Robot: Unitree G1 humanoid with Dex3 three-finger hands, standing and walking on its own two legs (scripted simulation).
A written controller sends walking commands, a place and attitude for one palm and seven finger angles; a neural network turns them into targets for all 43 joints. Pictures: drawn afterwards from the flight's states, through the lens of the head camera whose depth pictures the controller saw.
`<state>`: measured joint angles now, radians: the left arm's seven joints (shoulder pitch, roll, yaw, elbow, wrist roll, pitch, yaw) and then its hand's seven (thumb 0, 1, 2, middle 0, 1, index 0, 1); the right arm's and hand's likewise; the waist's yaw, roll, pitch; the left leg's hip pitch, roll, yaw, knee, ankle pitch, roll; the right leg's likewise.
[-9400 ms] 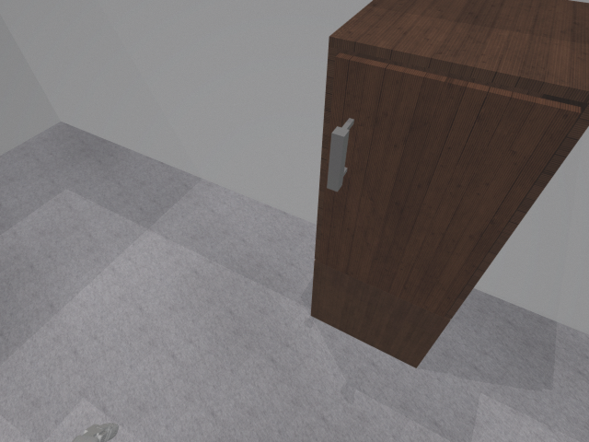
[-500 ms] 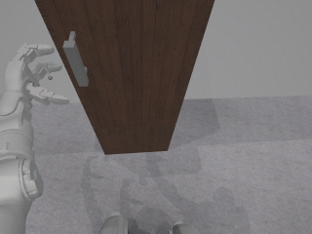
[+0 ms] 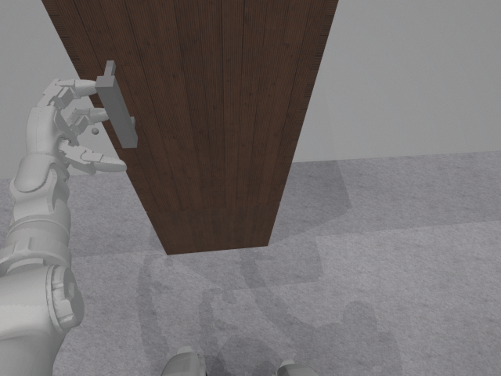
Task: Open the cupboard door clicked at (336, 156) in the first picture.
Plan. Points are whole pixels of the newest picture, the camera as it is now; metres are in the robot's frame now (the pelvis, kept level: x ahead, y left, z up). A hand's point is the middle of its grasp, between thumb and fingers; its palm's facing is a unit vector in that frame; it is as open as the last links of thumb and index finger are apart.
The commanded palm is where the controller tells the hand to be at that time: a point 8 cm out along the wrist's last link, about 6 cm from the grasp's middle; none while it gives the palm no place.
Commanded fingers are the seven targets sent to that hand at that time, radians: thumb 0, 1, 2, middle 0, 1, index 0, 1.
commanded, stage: slide the fingers in behind the handle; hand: left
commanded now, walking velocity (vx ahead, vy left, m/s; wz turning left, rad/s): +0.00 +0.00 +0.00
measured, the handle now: (120, 106) +0.53 +0.19 +0.10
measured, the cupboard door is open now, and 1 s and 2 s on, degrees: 0 0 2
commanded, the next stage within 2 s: close the thumb around the handle in 1.14 s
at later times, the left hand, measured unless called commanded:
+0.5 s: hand (118, 133) +0.47 +0.18 +0.11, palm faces +0.06 -1.00 +0.00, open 14.1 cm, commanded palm +0.44 +0.23 +0.10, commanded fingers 0.00 -0.50 0.30 -0.30 -1.20 -0.30 -1.20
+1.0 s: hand (132, 130) +0.47 +0.16 +0.10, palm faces +0.07 -1.00 -0.01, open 14.1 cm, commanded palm +0.45 +0.21 +0.10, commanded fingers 0.00 -0.50 0.30 -0.30 -1.20 -0.30 -1.20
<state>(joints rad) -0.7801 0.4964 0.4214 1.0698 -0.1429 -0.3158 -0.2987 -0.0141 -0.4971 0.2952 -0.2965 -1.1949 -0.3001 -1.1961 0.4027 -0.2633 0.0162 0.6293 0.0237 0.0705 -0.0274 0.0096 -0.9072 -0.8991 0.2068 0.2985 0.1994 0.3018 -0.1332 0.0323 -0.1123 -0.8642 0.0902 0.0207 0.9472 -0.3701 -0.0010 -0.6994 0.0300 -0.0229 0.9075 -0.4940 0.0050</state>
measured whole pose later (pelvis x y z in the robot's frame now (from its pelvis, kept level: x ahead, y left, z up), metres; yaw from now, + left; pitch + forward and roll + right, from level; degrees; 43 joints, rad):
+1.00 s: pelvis +0.00 -0.02 +0.00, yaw +1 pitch +16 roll -2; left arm -0.82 0.39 0.32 1.10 -0.13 -0.36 -0.15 -0.01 -0.50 0.30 -0.29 -1.20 -0.28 -1.20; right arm 0.39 -0.26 0.00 0.65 0.01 0.05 -0.01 0.01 -0.91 -0.90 0.21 0.30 0.20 0.30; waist -0.12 0.04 -0.11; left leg -0.85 0.08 0.00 0.93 -0.35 -0.02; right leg -0.70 0.03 -0.04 0.93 -0.50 -0.02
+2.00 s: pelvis +0.01 -0.01 +0.00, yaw +1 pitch +15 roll -2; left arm -0.73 0.34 0.31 1.00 -0.13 -0.35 -0.13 0.00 0.71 0.78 -0.35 -1.34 -0.34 -1.34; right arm 0.38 -0.26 0.00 0.64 0.01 0.07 0.00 0.01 -0.91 -0.90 0.21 0.30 0.20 0.30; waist -0.11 0.04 -0.12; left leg -0.81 0.08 0.02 0.92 -0.37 -0.02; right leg -0.65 0.02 -0.02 0.90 -0.51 -0.01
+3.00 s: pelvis +0.03 -0.04 +0.02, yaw +4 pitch +4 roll +1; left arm 0.20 -0.07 -0.26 -0.06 0.05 -0.05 0.51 0.01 0.66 0.72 -0.31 -1.30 -0.33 -1.33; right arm 0.19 -0.19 0.02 0.51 -0.04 0.12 0.02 0.01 -0.91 -0.90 0.20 0.30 0.20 0.30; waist -0.02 0.05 -0.11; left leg -0.50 0.05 -0.02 0.78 -0.35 -0.06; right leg -0.35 0.01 -0.07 0.80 -0.53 -0.05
